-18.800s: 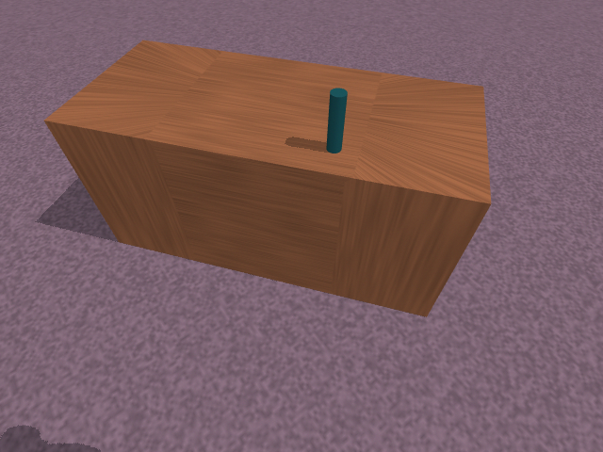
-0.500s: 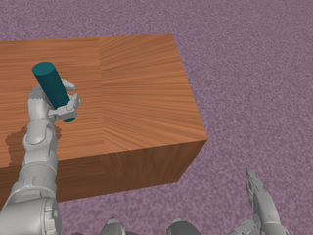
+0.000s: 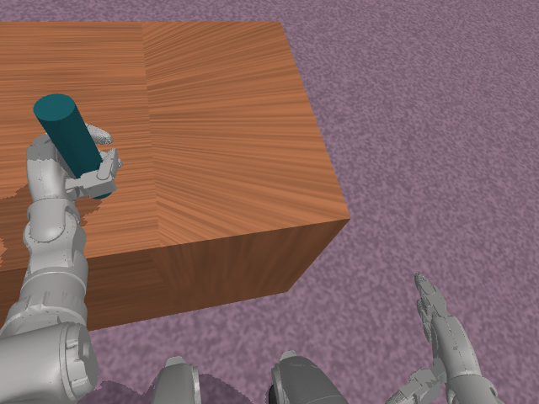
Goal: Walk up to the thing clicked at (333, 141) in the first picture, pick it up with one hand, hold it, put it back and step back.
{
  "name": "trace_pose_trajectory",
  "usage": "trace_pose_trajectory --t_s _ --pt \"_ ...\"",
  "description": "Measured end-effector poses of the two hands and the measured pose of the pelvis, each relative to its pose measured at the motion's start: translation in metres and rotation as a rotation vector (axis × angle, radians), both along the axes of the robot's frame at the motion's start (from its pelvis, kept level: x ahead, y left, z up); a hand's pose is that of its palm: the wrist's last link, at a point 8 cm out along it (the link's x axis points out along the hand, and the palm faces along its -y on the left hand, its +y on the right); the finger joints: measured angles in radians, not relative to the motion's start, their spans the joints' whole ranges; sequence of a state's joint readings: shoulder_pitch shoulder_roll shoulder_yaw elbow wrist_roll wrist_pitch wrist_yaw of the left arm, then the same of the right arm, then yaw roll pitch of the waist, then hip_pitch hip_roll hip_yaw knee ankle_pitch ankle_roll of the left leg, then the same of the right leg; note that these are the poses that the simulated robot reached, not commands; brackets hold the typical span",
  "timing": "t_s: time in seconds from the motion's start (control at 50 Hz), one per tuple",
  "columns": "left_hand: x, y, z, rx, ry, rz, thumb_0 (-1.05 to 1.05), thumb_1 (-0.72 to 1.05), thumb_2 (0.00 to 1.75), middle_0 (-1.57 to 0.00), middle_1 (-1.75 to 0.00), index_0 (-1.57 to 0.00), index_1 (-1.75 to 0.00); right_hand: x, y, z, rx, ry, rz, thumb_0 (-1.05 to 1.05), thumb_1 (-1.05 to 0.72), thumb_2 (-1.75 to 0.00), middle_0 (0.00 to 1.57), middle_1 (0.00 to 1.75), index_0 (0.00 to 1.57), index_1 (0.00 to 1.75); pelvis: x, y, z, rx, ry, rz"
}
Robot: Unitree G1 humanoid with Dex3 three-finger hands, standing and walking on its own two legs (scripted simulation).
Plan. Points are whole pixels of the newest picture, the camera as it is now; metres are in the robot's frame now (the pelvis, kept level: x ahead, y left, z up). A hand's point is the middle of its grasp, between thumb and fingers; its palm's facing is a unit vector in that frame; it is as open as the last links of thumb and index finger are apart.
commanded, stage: lower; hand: left
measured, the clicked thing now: (81, 153) +0.47 +0.20 +0.04
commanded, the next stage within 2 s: loosen in 0.68 s
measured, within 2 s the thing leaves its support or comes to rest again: rests again in 0.50 s
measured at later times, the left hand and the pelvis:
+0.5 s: hand (103, 176) +0.47 +0.19 -0.02, palm faces +0.13 -0.99 +0.00, open 5.3 cm; pelvis +0.00 +0.00 -0.02, yaw +0 degrees
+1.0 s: hand (106, 179) +0.47 +0.18 -0.03, palm faces +0.13 -0.99 +0.00, open 5.4 cm; pelvis -0.01 +0.00 -0.03, yaw +0 degrees
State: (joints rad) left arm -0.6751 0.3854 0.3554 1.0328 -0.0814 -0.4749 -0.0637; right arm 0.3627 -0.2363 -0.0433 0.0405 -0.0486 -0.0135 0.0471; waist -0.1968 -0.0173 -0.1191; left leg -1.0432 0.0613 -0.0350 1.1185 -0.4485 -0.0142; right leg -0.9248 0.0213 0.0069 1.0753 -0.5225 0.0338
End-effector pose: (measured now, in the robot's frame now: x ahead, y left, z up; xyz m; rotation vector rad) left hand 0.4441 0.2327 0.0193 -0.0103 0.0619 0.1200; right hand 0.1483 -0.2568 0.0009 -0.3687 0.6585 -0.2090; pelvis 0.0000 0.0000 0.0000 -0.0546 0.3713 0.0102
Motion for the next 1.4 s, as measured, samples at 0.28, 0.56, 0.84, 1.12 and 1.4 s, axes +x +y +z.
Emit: trace_pose_trajectory --t_s 0.28,0.56,0.84,1.12,1.4 --pt "0.0 0.001 -0.023 0.013 0.014 0.0 -0.03 0.17 1.14 -0.98 -1.13 -1.01 -1.11 0.003 0.0 -0.005 -0.005 -0.01 0.01 -0.01 0.53 -0.06 0.06 0.05 0.05 0.05 0.001 -0.002 -0.013 -0.001 0.034 -0.003" --pt "0.003 0.003 -0.04 0.006 0.015 0.001 -0.03 0.17 1.14 -0.98 -1.13 -1.02 -1.11 0.0 -0.001 -0.002 -0.041 -0.012 0.014 -0.01 0.53 -0.06 0.06 0.05 0.05 0.05 -0.001 0.0 -0.021 -0.009 0.054 -0.001" --pt "0.003 0.002 -0.044 0.008 -0.013 0.005 -0.03 0.17 1.14 -0.98 -1.13 -1.02 -1.11 -0.001 -0.001 -0.007 -0.048 -0.02 0.027 -0.01 0.53 -0.06 0.06 0.05 0.05 0.06 -0.004 0.0 -0.029 -0.012 0.068 -0.002" --pt "0.004 0.001 -0.045 0.004 -0.014 0.01 -0.01 0.11 0.74 -0.99 -0.93 -1.03 -0.91 -0.011 -0.003 -0.007 -0.057 -0.015 0.016 -0.01 0.52 -0.05 0.06 0.05 0.05 0.06 -0.01 -0.001 -0.032 -0.013 0.07 -0.003" --pt "0.006 0.001 -0.046 0.002 -0.01 0.012 0.0 -0.05 0.35 -0.63 -0.46 -0.63 -0.46 -0.005 -0.004 -0.005 -0.056 -0.023 0.02 -0.01 0.52 -0.05 0.06 0.06 0.06 0.06 -0.006 -0.002 -0.032 -0.01 0.073 -0.004"
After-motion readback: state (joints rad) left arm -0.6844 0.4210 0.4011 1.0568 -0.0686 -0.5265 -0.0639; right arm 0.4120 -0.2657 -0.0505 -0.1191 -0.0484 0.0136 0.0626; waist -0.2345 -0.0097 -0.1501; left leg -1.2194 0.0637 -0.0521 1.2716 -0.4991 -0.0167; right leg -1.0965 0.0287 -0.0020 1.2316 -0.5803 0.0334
